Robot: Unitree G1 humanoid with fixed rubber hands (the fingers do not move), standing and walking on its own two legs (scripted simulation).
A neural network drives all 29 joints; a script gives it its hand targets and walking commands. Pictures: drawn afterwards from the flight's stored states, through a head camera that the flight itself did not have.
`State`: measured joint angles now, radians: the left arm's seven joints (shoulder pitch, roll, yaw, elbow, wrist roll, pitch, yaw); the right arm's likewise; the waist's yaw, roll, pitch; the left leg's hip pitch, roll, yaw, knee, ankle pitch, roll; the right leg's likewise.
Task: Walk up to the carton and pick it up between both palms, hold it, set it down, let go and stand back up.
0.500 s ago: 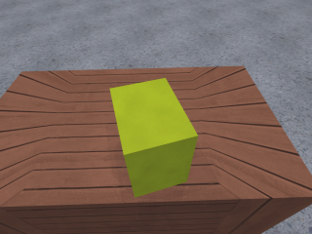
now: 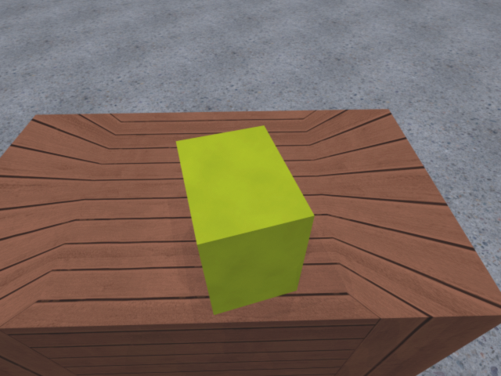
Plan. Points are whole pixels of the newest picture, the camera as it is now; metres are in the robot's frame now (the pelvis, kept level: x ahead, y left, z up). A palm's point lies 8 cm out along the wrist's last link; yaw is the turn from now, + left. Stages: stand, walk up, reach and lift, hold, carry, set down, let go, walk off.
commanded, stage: stand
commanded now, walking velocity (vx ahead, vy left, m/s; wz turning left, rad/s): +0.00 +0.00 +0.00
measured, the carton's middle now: (239, 219) +0.42 +0.06 -0.02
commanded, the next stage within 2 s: none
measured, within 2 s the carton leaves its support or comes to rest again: neither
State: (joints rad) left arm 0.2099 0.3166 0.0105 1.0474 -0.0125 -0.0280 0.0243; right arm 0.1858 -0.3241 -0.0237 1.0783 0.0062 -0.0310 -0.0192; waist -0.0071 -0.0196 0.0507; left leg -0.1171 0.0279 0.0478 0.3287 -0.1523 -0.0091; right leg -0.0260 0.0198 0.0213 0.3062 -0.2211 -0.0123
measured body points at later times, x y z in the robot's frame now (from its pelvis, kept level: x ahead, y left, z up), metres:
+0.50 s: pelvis -0.02 +0.00 +0.00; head -0.02 +0.01 +0.45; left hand +0.02 +0.29 -0.14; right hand +0.01 -0.29 -0.14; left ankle +0.02 +0.12 -0.75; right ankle -0.03 -0.11 -0.75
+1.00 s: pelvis +0.00 +0.01 +0.00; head +0.01 +0.02 +0.45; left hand +0.06 +0.29 -0.14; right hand +0.04 -0.29 -0.13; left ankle +0.02 +0.12 -0.75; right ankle -0.03 -0.11 -0.75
